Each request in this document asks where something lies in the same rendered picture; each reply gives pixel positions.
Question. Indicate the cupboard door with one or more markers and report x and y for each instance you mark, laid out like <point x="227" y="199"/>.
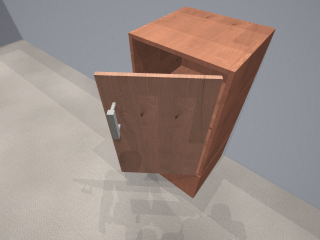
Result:
<point x="164" y="118"/>

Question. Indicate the handle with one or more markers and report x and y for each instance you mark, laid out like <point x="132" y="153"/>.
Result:
<point x="113" y="123"/>

